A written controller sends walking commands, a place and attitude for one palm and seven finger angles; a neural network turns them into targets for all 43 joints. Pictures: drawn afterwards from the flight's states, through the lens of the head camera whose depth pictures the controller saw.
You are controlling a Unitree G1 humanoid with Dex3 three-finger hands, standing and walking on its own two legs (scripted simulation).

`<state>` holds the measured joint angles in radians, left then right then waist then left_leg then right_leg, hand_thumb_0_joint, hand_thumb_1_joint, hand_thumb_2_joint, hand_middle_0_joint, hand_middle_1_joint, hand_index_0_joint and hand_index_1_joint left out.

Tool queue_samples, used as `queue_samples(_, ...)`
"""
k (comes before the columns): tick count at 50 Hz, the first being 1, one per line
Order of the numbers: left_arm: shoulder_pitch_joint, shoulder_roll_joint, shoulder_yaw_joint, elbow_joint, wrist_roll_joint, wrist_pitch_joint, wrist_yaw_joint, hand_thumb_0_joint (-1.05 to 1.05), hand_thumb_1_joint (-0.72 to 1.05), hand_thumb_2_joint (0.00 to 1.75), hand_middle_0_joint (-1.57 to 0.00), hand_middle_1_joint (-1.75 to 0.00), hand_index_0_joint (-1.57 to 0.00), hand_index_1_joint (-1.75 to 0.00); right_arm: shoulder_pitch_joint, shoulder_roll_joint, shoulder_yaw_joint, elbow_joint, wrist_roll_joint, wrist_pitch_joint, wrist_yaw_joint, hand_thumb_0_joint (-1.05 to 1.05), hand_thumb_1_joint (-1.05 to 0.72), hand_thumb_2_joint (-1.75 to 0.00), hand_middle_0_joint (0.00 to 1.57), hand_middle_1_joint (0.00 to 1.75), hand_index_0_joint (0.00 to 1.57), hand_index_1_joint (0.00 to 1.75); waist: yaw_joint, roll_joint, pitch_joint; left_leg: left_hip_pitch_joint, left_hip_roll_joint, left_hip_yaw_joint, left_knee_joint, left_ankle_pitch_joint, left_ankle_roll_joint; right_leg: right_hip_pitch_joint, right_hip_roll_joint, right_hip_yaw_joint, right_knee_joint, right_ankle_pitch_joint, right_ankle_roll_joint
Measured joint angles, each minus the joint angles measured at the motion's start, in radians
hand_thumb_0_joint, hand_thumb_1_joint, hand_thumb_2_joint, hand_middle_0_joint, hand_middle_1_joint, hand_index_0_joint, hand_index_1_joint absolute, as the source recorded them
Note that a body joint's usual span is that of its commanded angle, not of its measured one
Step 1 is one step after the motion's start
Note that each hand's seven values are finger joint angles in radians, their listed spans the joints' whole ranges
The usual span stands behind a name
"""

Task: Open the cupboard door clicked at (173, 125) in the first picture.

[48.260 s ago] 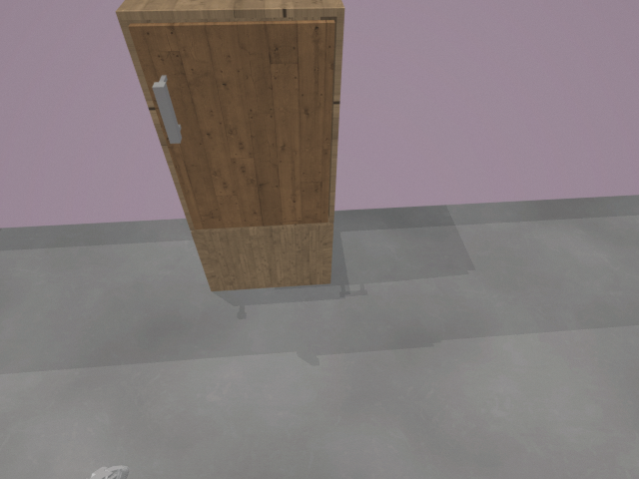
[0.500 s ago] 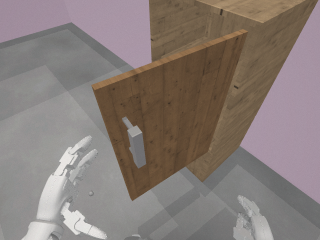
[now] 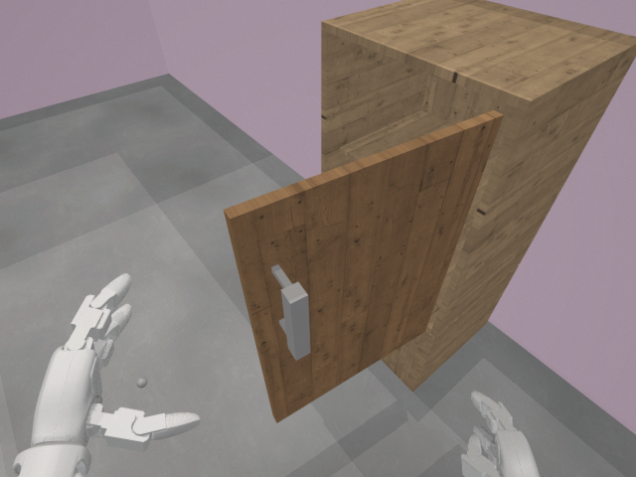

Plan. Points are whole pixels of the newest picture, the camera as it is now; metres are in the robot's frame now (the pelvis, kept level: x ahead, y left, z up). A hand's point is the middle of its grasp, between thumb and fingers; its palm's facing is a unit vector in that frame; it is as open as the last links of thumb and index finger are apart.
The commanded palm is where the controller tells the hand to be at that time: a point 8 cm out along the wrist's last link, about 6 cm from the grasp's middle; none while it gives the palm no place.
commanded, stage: draw the hand back to the body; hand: left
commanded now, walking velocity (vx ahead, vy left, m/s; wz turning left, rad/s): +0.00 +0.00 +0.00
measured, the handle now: (289, 312) +0.32 +0.08 +0.04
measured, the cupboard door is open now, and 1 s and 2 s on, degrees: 83 83 83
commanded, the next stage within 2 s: step back with the hand held close in 0.86 s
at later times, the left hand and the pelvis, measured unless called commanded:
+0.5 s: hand (81, 315) +0.21 +0.25 +0.17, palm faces +0.44 -0.80 -0.41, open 8.9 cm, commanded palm +0.17 +0.29 +0.19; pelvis +0.02 -0.01 +0.02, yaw -1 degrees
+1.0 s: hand (97, 319) +0.21 +0.23 +0.17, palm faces +0.44 -0.81 -0.39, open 7.4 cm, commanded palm +0.16 +0.27 +0.20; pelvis +0.02 -0.03 +0.02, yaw -1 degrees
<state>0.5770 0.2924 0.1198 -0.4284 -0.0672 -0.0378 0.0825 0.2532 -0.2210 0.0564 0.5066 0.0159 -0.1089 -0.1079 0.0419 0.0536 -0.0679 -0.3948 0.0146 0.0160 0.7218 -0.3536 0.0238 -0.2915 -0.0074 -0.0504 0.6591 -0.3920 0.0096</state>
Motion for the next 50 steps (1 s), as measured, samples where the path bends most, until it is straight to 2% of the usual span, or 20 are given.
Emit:
queue_samples(6, -0.022, 0.012, 0.032, 0.014, 0.022, 0.007, 0.039, 0.0, -0.03, 0.5, -0.17, -0.3, -0.17, -0.3, -0.017, 0.0, 0.004, 0.046, -0.01, -0.004, 0.002, 0.01, -0.9, -0.9, 0.21, 0.3, 0.2, 0.3, 0.013, 0.002, 0.033, 0.102, -0.011, 0.009, -0.103, 0.037, 0.002, 0.096, -0.009, 0.007, -0.097, 0.036, 0.004)
queue_samples(14, -0.055, 0.03, 0.107, 0.021, 0.017, -0.001, 0.041, 0.0, 0.25, 0.62, -0.18, -0.3, -0.18, -0.3, -0.043, 0.002, -0.005, 0.083, -0.017, 0.003, 0.017, 0.01, -0.9, -0.9, 0.21, 0.3, 0.2, 0.3, 0.02, 0.001, 0.057, 0.196, -0.013, 0.02, -0.204, 0.071, -0.001, 0.182, -0.009, 0.018, -0.191, 0.071, 0.002)
queue_samples(26, -0.106, 0.059, 0.214, 0.029, 0.0, -0.013, 0.037, 0.01, 0.66, 0.8, -0.2, -0.3, -0.2, -0.3, -0.061, -0.011, -0.034, 0.11, -0.017, 0.021, 0.025, 0.01, -0.9, -0.9, 0.21, 0.3, 0.2, 0.3, 0.029, 0.003, 0.07, 0.259, -0.002, 0.023, -0.267, 0.09, -0.015, 0.242, 0.004, 0.021, -0.254, 0.092, -0.01)
queue_samples(30, -0.119, 0.051, 0.224, 0.048, -0.003, -0.02, 0.036, 0.01, 0.77, 0.85, -0.2, -0.3, -0.2, -0.3, -0.065, -0.015, -0.041, 0.113, -0.015, 0.029, 0.029, 0.01, -0.9, -0.9, 0.21, 0.3, 0.2, 0.3, 0.027, 0.007, 0.074, 0.268, 0.002, 0.023, -0.277, 0.096, -0.019, 0.25, 0.008, 0.021, -0.261, 0.096, -0.014)
queue_samples(37, -0.111, 0.039, 0.2, 0.059, -0.004, -0.019, 0.027, 0.01, 0.86, 0.89, -0.21, -0.3, -0.21, -0.3, -0.062, -0.013, -0.045, 0.119, -0.016, 0.031, 0.025, 0.01, -0.9, -0.9, 0.21, 0.3, 0.2, 0.3, 0.025, 0.008, 0.083, 0.276, 0.009, 0.02, -0.289, 0.104, -0.027, 0.255, 0.016, 0.019, -0.268, 0.101, -0.023)
queue_samples(50, -0.119, 0.041, 0.207, 0.061, -0.006, -0.035, 0.026, 0.02, 0.89, 0.9, -0.21, -0.3, -0.21, -0.3, -0.063, -0.008, -0.049, 0.134, -0.015, 0.017, 0.023, 0.01, -0.9, -0.9, 0.21, 0.3, 0.2, 0.3, 0.026, 0.016, 0.093, 0.287, 0.021, 0.016, -0.298, 0.114, -0.037, 0.268, 0.028, 0.016, -0.279, 0.111, -0.033)
